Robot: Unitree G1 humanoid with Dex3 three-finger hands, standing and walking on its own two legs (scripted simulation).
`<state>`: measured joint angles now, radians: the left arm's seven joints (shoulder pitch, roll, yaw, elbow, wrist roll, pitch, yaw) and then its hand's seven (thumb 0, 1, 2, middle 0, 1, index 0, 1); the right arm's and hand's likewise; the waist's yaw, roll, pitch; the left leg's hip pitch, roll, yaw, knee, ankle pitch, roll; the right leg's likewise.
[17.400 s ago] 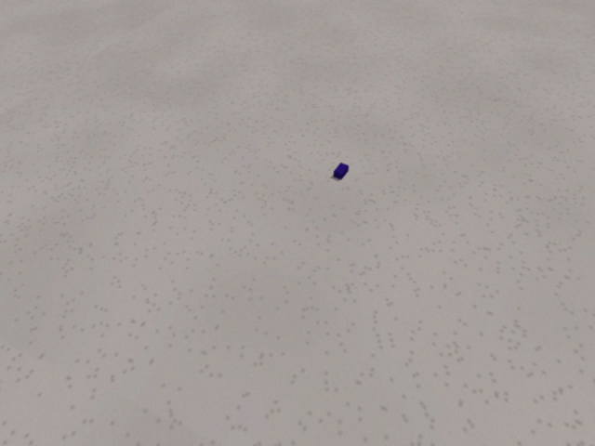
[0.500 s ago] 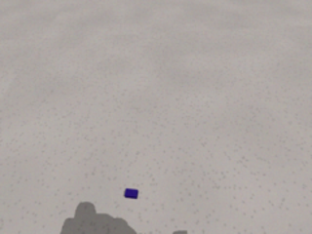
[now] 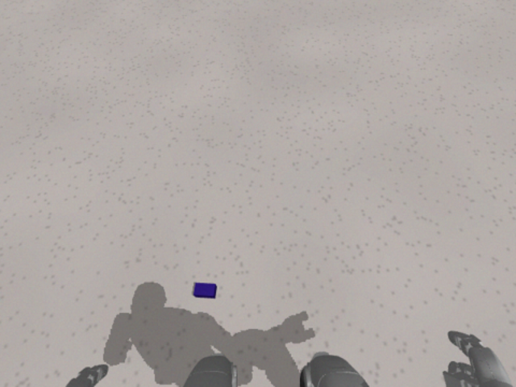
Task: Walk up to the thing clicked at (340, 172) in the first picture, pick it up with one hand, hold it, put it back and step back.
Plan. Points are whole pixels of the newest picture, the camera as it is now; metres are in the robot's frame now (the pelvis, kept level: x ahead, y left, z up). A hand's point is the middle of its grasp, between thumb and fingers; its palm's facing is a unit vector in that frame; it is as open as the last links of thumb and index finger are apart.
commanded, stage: walk up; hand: left
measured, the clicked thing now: (205, 290) +0.42 +0.26 -0.73
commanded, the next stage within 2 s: none
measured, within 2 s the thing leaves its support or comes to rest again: neither
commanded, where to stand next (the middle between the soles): +0.04 +0.01 m, yaw +0 degrees
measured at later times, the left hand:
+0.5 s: hand out of the picture +0.00 +0.27 -0.13, palm faces +0.09 -0.91 -0.40, open 7.4 cm
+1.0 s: hand out of the picture -0.03 +0.33 -0.15, palm faces +0.03 -0.90 -0.43, open 7.4 cm
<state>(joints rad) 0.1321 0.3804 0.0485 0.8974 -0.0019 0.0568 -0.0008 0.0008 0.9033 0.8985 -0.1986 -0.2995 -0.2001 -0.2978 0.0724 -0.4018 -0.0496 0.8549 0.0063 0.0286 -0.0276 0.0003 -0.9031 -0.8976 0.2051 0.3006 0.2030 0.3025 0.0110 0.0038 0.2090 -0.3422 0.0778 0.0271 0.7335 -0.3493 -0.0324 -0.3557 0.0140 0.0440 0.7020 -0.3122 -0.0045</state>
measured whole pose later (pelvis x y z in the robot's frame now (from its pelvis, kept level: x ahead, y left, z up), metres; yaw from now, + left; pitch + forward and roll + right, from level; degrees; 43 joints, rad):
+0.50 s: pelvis -0.06 -0.01 +0.01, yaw +4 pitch -3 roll +0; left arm 0.23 0.39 0.06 0.90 0.01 0.03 0.01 0.00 0.90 0.90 -0.20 -0.30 -0.20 -0.30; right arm 0.25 -0.39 -0.04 0.91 -0.05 0.05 0.04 0.00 -0.91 -0.90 0.20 0.30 0.20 0.30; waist -0.01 0.00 0.07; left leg -0.20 -0.02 -0.04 0.61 -0.37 0.04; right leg -0.41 0.02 0.01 0.81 -0.43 -0.02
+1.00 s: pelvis -0.05 +0.03 +0.00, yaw +2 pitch -4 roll +2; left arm 0.29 0.44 0.06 0.84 0.02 0.06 0.00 0.01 0.90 0.90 -0.20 -0.30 -0.20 -0.30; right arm 0.18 -0.38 -0.06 0.86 -0.01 -0.02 -0.02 0.00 -0.91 -0.90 0.20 0.30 0.20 0.30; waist 0.05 -0.04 0.17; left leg -0.38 0.01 0.01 0.68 -0.23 -0.03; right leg -0.32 -0.04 0.13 0.88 -0.47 0.00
